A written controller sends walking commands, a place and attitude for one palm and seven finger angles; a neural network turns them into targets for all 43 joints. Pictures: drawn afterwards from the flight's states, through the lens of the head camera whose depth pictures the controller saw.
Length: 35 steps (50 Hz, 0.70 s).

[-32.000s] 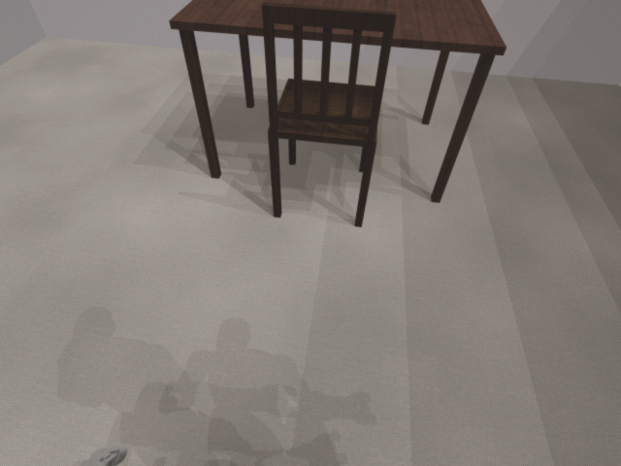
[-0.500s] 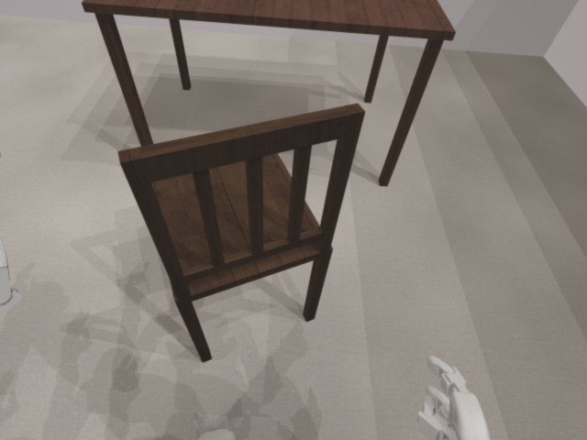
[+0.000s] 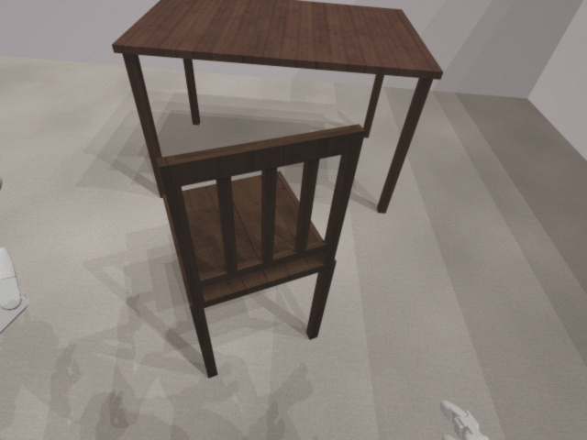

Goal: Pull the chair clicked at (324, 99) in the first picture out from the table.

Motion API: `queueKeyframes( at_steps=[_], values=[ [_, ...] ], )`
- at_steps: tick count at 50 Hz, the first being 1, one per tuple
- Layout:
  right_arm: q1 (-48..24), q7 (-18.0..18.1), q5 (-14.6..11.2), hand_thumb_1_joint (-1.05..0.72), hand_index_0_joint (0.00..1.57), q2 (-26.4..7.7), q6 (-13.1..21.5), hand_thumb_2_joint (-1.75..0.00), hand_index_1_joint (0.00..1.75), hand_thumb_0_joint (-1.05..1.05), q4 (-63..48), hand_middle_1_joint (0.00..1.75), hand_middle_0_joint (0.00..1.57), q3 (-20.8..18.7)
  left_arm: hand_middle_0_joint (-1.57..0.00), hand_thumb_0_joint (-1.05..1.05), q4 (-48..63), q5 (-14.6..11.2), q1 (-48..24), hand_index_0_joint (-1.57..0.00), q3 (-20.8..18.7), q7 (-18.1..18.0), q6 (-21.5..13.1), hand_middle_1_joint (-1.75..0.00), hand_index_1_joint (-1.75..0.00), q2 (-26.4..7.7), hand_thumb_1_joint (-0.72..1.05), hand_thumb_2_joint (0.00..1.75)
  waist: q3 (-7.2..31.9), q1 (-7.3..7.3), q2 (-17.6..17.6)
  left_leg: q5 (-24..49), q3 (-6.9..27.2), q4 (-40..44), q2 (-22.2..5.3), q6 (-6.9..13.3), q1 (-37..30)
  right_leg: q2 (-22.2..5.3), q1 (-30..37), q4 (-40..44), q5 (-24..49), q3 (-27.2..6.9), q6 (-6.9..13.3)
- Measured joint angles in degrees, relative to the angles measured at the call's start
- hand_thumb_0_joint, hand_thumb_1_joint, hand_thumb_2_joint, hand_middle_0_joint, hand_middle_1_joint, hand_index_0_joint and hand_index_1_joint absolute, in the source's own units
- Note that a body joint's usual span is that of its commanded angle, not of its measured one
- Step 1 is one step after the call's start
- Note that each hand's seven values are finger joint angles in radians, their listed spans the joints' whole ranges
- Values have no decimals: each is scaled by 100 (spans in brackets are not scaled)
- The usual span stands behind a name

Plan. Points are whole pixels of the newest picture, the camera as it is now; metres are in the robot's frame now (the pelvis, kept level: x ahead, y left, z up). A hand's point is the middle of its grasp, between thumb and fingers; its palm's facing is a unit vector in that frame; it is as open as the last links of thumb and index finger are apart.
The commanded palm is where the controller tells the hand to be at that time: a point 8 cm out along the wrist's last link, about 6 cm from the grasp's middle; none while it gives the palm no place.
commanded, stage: stop stepping back and stand still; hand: left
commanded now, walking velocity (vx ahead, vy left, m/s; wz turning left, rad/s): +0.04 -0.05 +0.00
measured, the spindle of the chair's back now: (268, 217) +0.58 +0.09 -0.08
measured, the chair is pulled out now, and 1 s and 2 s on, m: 0.58 0.58 0.58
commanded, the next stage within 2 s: let the arm hang, fingers relaxed in 0.08 s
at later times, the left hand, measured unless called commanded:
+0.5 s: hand out of the picture +0.07 +0.15 -0.17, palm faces +0.07 -0.99 -0.13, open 6.9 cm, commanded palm none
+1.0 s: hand out of the picture +0.00 +0.13 -0.17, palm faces +0.04 -0.98 -0.18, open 7.4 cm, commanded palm none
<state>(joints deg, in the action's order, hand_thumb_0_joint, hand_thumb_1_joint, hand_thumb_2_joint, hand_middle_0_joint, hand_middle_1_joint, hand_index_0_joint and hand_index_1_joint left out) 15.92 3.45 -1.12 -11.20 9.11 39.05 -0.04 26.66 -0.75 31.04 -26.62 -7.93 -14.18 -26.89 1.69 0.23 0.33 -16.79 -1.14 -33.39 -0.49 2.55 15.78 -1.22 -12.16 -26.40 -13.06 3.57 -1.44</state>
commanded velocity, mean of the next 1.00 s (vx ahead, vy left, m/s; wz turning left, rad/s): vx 0.00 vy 0.00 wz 0.00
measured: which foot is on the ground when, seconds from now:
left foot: down 0.00-1.00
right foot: down 0.00-1.00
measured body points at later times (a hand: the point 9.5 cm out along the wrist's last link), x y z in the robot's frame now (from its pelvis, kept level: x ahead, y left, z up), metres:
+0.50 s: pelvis +0.00 -0.02 +0.00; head +0.02 +0.02 +0.45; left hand +0.06 +0.20 -0.16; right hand +0.07 -0.26 -0.12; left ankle +0.01 +0.09 -0.73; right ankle +0.01 -0.15 -0.73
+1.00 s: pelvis +0.00 -0.03 +0.01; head +0.02 -0.04 +0.46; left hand +0.00 +0.19 -0.15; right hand +0.00 -0.25 -0.15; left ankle +0.01 +0.09 -0.73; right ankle +0.01 -0.15 -0.73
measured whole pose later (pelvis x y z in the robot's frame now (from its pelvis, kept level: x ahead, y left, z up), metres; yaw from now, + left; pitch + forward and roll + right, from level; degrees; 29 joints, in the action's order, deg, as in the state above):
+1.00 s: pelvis +0.00 -0.03 +0.01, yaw +2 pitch -1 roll +0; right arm 19.1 1.2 0.8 -7.5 -0.1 60.4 0.4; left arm -60.3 0.0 17.4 1.9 -1.5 0.5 -8.9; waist -2.6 0.1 -0.7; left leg -12.9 0.8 -26.6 -0.1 0.1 12.7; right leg -1.4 -11.2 -25.8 -13.5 5.3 0.6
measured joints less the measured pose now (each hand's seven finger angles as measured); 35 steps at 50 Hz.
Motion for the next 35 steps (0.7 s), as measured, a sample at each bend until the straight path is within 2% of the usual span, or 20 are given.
queueKeyframes(
  at_steps=[3,7,9,10,11,13,17,21,22,23,26,35],
  values=[
    [-140,14,-21,-90,20,86,-64,-90,30,1,-38,30,20,70,-21,1,-342,-53,-129,-22,95,-19,180,-30,-30,280,88,90,-35,56,-14,38,-73,104,31,21,-92,-26,-6,-63,-63,-81,54],
    [-240,26,1,-90,20,186,-55,-90,30,1,-75,30,20,166,-21,1,-464,-29,-222,-21,430,-14,448,-30,-30,597,89,90,-103,110,10,76,-75,220,38,5,-205,-33,101,40,-6,-88,-39],
    [-288,16,26,-90,20,223,-36,-90,30,1,-87,30,20,205,-21,2,-313,-13,-240,-21,582,-4,492,-30,-30,658,89,90,-160,138,77,100,-59,283,26,-20,-242,-19,141,102,11,-72,-29],
    [-320,-85,71,-90,20,196,38,-90,30,1,-17,30,20,159,-21,1,-511,92,-371,-21,732,85,392,-30,-30,650,89,90,-122,137,68,105,-16,235,30,-26,-129,-23,25,13,14,-30,-8],
    [-377,-184,101,-90,20,147,9,-90,30,1,89,30,20,91,-21,1,-948,174,-615,-21,961,232,426,-30,-30,655,89,90,-82,136,49,103,38,158,69,-26,-7,-64,-90,-112,-29,20,-5],
    [-530,-297,141,-90,20,24,-223,-90,30,1,339,30,20,7,-20,1,-2148,241,-1081,-21,1455,473,823,-30,-30,807,89,90,6,125,-22,76,93,12,151,-20,176,-151,-258,-307,-185,76,-34],
    [-680,-371,227,-90,20,-90,-651,-90,30,1,625,30,20,-31,-20,1,-4751,262,-1543,-20,2249,707,1601,-30,-29,1284,90,90,-23,-40,-128,-11,100,-164,193,-2,271,-202,-399,-591,-323,78,-49],
    [-496,-380,243,-91,20,15,-822,-90,30,1,812,30,20,45,-20,1,-6393,224,-1469,-20,2763,793,1841,-30,-29,1643,90,90,-314,-145,188,37,92,-49,180,-52,102,-188,-290,-593,-337,66,11],
    [-418,-374,241,-91,20,39,-845,-90,30,1,884,30,20,62,-20,1,-6670,182,-1419,-20,2812,787,1835,-30,-29,1716,91,90,-382,-143,267,62,109,-5,162,-69,67,-168,-245,-536,-311,83,24],
    [-317,-359,237,-91,20,70,-861,-90,30,1,962,30,20,63,-20,-1,-6821,87,-1420,-21,2668,692,1755,-30,-29,1741,94,90,-441,-118,330,92,156,33,142,-89,61,-143,-206,-462,-275,130,44],
    [-69,-325,233,-91,20,98,-939,-90,30,1,1240,30,20,62,-21,-4,-7248,114,-1464,-21,2633,661,1640,-30,-30,1525,100,90,-572,1,373,193,246,167,83,-143,15,-70,-84,-209,-137,222,101],
    [369,-270,208,-91,20,69,-1020,-90,30,1,1715,30,20,-32,-20,-1,-8315,117,-1207,-21,2721,690,1630,-30,-29,1313,94,90,-550,-12,-52,346,238,487,75,-163,-110,-51,26,96,18,218,133]
  ],
)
